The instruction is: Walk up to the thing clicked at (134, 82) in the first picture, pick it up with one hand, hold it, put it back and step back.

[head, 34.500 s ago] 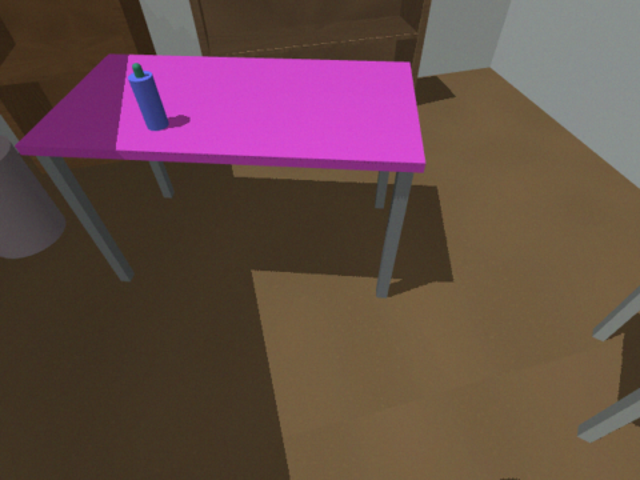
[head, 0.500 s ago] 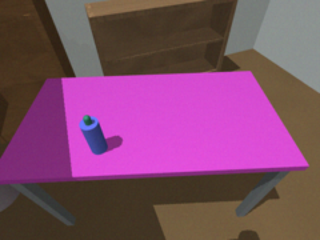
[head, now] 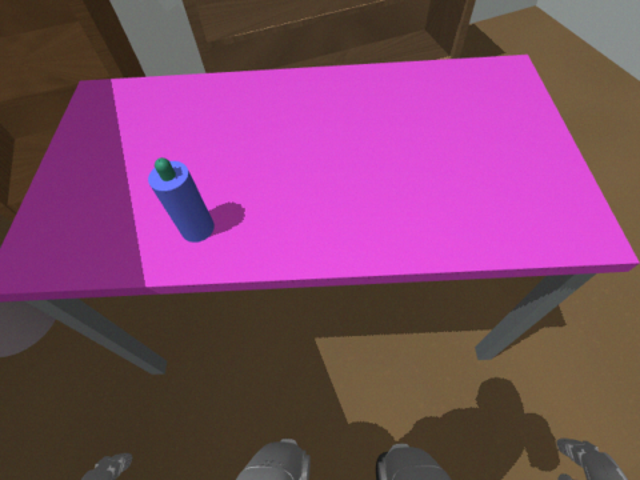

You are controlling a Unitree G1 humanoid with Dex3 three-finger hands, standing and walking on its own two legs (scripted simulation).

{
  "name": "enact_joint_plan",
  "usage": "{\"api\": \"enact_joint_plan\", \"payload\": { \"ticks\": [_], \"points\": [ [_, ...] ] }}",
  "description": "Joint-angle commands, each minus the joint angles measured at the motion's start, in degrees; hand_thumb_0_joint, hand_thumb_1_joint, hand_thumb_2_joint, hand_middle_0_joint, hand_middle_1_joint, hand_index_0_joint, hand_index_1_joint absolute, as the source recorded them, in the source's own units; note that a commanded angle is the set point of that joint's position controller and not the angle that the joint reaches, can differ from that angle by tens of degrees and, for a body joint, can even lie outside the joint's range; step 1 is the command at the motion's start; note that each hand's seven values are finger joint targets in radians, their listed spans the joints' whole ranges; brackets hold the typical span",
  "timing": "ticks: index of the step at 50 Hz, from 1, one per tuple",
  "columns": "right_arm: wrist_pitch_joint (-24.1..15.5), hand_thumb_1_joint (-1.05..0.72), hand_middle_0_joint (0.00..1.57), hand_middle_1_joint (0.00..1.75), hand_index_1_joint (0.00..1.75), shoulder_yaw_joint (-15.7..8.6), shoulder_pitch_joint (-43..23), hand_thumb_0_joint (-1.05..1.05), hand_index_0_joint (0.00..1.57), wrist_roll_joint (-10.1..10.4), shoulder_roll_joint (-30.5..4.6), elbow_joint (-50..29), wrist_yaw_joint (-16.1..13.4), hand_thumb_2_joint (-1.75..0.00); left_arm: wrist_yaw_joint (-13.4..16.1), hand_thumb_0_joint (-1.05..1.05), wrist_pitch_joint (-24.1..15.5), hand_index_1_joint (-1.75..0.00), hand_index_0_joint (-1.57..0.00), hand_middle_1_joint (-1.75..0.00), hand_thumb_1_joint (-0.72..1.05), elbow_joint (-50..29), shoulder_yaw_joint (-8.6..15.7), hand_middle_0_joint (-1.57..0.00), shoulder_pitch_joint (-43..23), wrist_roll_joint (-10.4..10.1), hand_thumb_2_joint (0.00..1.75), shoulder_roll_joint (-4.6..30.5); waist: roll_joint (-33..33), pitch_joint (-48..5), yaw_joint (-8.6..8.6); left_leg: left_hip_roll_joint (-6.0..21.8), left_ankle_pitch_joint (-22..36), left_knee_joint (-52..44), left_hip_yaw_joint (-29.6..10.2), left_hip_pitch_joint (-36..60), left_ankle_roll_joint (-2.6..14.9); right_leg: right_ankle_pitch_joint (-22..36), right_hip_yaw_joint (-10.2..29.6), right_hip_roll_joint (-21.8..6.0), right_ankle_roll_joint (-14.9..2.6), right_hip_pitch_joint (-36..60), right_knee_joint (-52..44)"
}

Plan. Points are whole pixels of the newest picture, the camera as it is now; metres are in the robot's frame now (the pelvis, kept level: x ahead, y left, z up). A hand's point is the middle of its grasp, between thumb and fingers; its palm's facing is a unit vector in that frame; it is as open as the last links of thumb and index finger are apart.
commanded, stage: step back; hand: left
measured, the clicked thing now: (181, 198) +0.52 +0.24 -0.03
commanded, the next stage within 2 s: none
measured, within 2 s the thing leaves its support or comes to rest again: neither
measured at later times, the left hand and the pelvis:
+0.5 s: hand out of the picture +0.01 +0.30 -0.16, palm faces -0.08 -0.92 -0.38, open 7.4 cm; pelvis -0.10 +0.04 +0.00, yaw -3 degrees
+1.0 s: hand out of the picture -0.09 +0.33 -0.15, palm faces -0.02 -0.94 -0.35, open 7.4 cm; pelvis -0.23 +0.07 +0.00, yaw +0 degrees
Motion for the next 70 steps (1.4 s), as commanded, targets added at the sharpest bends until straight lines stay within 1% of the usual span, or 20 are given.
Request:
{"api": "enact_joint_plan", "payload": {
  "ticks": [1, 6, 8, 10, 13, 18, 26, 28, 29, 30, 34, 40, 43, 46, 50, 61, 64, 66, 67, 70],
  "points": [
    [-1.04, -0.9, 0.2, 0.3, 0.3, -1.76, 8.05, 0.0, 0.2, 0.49, -8.82, -3.1, -0.89, -0.9, 1.72, 0.0, -1.06, -0.3, -0.2, -0.3, 0.9, -7.47, 3.74, -0.2, -3.64, 0.47, 0.9, 15.12, -12.06, -16.25, -0.29, 1.96, -0.56, 0.33, -1.26, 1.71, -0.67, 25.93, 11.48, -13.63, -12.88, 8.82, -6.79],
    [-2.69, -0.9, 0.2, 0.3, 0.3, -1.99, 10.56, 0.0, 0.2, -1.74, -8.48, -3.13, -1.43, -0.9, 1.48, 0.0, 0.51, -0.3, -0.2, -0.3, 0.9, -9.01, 3.49, -0.2, -1.87, -1.5, 0.9, 15.01, -8.23, -16.01, -1.46, 3.93, 20.76, -33.44, 2.5, 10.03, -0.5, 24.92, 7.29, -8.99, -6.64, 11.16, 3.15],
    [-3.09, -0.9, 0.2, 0.3, 0.3, -3.91, 7.55, 0.0, 0.2, -3.21, -16.38, -4.82, -1.51, -0.9, 1.64, 0.0, 0.89, -0.3, -0.2, -0.3, 0.9, -10.19, 2.51, -0.2, -0.1, -2.17, 0.9, 9.16, 11.97, -14.99, 0.6, 19.94, 49.01, -33.08, -19.61, 21.53, 3.77, -17.0, 2.16, 7.53, -1.62, -10.73, 17.19],
    [-3.15, -0.9, 0.2, 0.3, 0.3, -4.57, 6.24, 0.0, 0.2, -2.48, -19.34, -6.17, -1.49, -0.9, 2.87, 0.0, 1.0, -0.3, -0.2, -0.3, 0.9, -9.58, 3.4, -0.2, -3.13, -0.84, 0.9, 12.08, 12.81, -12.28, -3.01, 26.24, 43.82, -35.52, -24.69, 8.35, 12.69, -24.28, 9.38, 8.47, -0.3, -6.46, 30.02],
    [-3.32, -0.9, 0.2, 0.3, 0.3, -2.55, -0.37, 0.0, 0.2, -2.93, -11.42, -8.09, -2.24, -0.9, 2.06, 0.0, 0.84, -0.3, -0.2, -0.3, 0.9, -8.0, 3.77, -0.2, 2.03, -2.14, 0.9, 11.9, 7.39, -11.73, 2.33, 15.87, 48.89, -29.79, -7.65, 17.81, 7.61, -13.66, 10.38, 8.77, -0.91, -12.31, 34.91],
    [-2.97, -0.9, 0.2, 0.3, 0.3, -2.54, 7.03, 0.0, 0.2, -1.57, -9.46, -7.98, -2.91, -0.9, 1.65, 0.0, -0.38, -0.3, -0.2, -0.3, 0.9, -10.44, 3.35, -0.2, 1.03, -1.14, 0.9, 9.98, 8.1, -14.12, -1.9, 16.7, 52.56, -25.54, -8.17, 28.78, 9.62, -13.93, 5.88, 7.16, 1.82, -12.14, 22.7],
    [-1.69, -0.9, 0.2, 0.3, 0.3, -2.72, 3.26, 0.0, 0.2, -0.45, -11.13, -10.34, -2.15, -0.9, 1.27, 0.0, -1.52, -0.3, -0.2, -0.3, 0.9, -7.34, 4.03, -0.2, 9.57, -0.18, 0.9, 9.93, 5.62, -16.96, 0.77, 15.22, 35.14, -19.63, -5.42, 16.35, 6.53, 6.18, -0.73, 3.78, -1.27, 9.77, -12.71],
    [-1.85, -0.9, 0.2, 0.3, 0.3, -1.47, 3.26, 0.0, 0.2, 0.39, -7.86, -11.32, -1.88, -0.9, 1.07, 0.0, -1.93, -0.3, -0.2, -0.3, 0.9, -8.32, 5.51, -0.2, 8.44, 0.46, 0.9, 15.45, -8.43, -16.51, 0.38, 5.88, 15.52, -11.96, -2.25, 0.94, 1.04, 16.79, 16.81, -8.18, -7.27, 16.12, -12.12],
    [-1.41, -0.9, 0.2, 0.3, 0.3, -1.85, 1.68, 0.0, 0.2, 0.23, -7.7, -11.2, -2.44, -0.9, 0.92, 0.0, -1.57, -0.3, -0.2, -0.3, 0.9, -10.02, 5.86, -0.2, 4.76, -0.09, 0.9, 19.31, -16.9, -12.45, 2.59, -1.08, -6.09, 1.53, 1.14, 1.04, -1.13, 20.12, 27.18, -19.34, -17.73, 5.44, -15.95],
    [-1.1, -0.9, 0.2, 0.3, 0.3, -2.57, 2.98, 0.0, 0.2, -0.24, -9.55, -10.38, -2.64, -0.9, 0.98, 0.0, -1.88, -0.3, -0.2, -0.3, 0.9, -11.77, 5.86, -0.2, 2.58, 0.29, 0.9, 18.76, -14.22, -9.12, 1.74, 0.68, -9.14, 10.39, -4.07, 2.53, -1.94, 21.31, 29.32, -21.13, -19.25, -0.51, -15.97],
    [-1.93, -0.9, 0.2, 0.3, 0.3, -1.57, 6.89, 0.0, 0.2, 0.29, -8.74, -8.32, -2.27, -0.9, 1.4, 0.0, -1.44, -0.3, -0.2, -0.3, 0.9, -13.12, 4.87, -0.2, 0.77, -0.31, 0.9, 12.63, -7.27, -10.82, 0.08, -2.96, -1.54, 12.35, -4.35, -0.53, -2.59, 27.67, 11.04, -9.74, -12.25, 5.74, -10.1],
    [-3.24, -0.9, 0.2, 0.3, 0.3, -1.12, 8.9, 0.0, 0.2, -0.56, -7.31, -9.61, -2.72, -0.9, 1.47, 0.0, 0.0, -0.3, -0.2, -0.3, 0.9, -14.51, 4.74, -0.2, 4.42, 0.14, 0.9, 12.55, -12.01, -15.76, 1.97, 3.15, 1.33, -18.3, 1.11, -0.18, -2.73, 28.27, 9.69, -9.21, -10.72, 20.51, -3.13],
    [-4.1, -0.9, 0.2, 0.3, 0.3, -2.36, 11.87, 0.0, 0.2, -1.98, -7.87, -8.12, -2.73, -0.9, 0.84, 0.0, 1.33, -0.3, -0.2, -0.3, 0.9, -15.52, 4.02, -0.2, 3.1, -1.18, 0.9, 12.07, -9.24, -16.14, 0.08, 4.17, 22.62, -35.11, 0.92, 11.84, -1.47, 18.79, 7.52, -5.55, -5.91, 10.85, 3.98],
    [-4.02, -0.9, 0.2, 0.3, 0.3, -4.83, 7.84, 0.0, 0.2, -2.85, -19.93, -10.52, -2.12, -0.9, 1.69, 0.0, 1.65, -0.3, -0.2, -0.3, 0.9, -16.19, 4.82, -0.2, 0.17, -0.54, 0.9, 11.75, 12.24, -12.37, -2.81, 29.11, 32.95, -37.55, -28.46, 6.15, 13.87, -24.56, 8.44, 7.81, -0.34, -4.51, 27.84],
    [-4.65, -0.9, 0.2, 0.3, 0.3, -2.65, 0.07, 0.0, 0.2, -2.6, -11.38, -11.75, -2.87, -0.9, 0.91, 0.0, 1.61, -0.3, -0.2, -0.3, 0.9, -12.47, 5.04, -0.2, 7.42, -1.5, 0.9, 11.87, 6.18, -10.32, 3.74, 18.03, 39.65, -32.4, -8.51, 11.17, 8.93, -13.39, 10.75, 8.89, -0.61, -9.62, 39.2],
    [-3.04, -0.9, 0.2, 0.3, 0.3, -3.58, 4.84, 0.0, 0.2, -2.22, -13.61, -13.39, -2.71, -0.9, -0.03, 0.0, 0.46, -0.3, -0.2, -0.3, 0.9, -11.15, 4.5, -0.2, 9.71, -0.61, 0.9, 10.5, 13.22, -16.85, -0.39, 18.96, 36.8, -26.04, -7.42, 16.87, 10.36, -12.1, 0.49, 3.1, 1.02, 2.47, 3.79],
    [-2.06, -0.9, 0.2, 0.3, 0.3, -2.98, 2.26, 0.0, 0.2, -1.25, -13.3, -14.03, -2.26, -0.9, -0.41, 0.0, 0.22, -0.3, -0.2, -0.3, 0.9, -7.89, 5.36, -0.2, 16.0, 0.05, 0.9, 11.81, 8.79, -18.18, 2.8, 14.77, 23.0, -22.67, -5.42, 6.08, 5.11, -0.58, -0.25, 2.64, -2.2, 13.47, -9.33],
    [-2.08, -0.9, 0.2, 0.3, 0.3, -2.01, 1.01, 0.0, 0.2, -0.57, -8.4, -15.59, -2.87, -0.9, -0.83, 0.0, 0.4, -0.3, -0.2, -0.3, 0.9, -10.66, 7.35, -0.2, 11.02, 0.56, 0.9, 20.48, -14.25, -11.66, 3.71, -1.34, -3.2, -2.29, 1.11, -6.74, -1.65, -10.18, 25.5, -15.87, -12.3, 2.58, -18.59],
    [-1.78, -0.9, 0.2, 0.3, 0.3, -3.3, 2.0, 0.0, 0.2, -1.08, -10.76, -14.55, -3.71, -0.9, -0.5, 0.0, 0.38, -0.3, -0.2, -0.3, 0.9, -12.76, 7.66, -0.2, 5.57, 1.03, 0.9, 23.46, -17.28, -7.4, 3.83, 0.8, -7.23, 9.37, -2.97, -3.19, -2.8, -13.01, 32.11, -22.64, -17.54, -10.02, -22.32],
    [-2.1, -0.9, 0.2, 0.3, 0.3, -2.59, 8.25, 0.0, 0.2, -0.48, -10.81, -10.26, -2.79, -0.9, 0.23, 0.0, -0.13, -0.3, -0.2, -0.3, 0.9, -15.03, 5.4, -0.2, -3.38, 0.52, 0.9, 14.66, -8.22, -4.67, -1.63, -1.74, 2.16, 14.41, -4.75, -0.45, -1.85, -1.62, 11.79, -11.1, -11.36, -9.08, -16.15]
  ]
}}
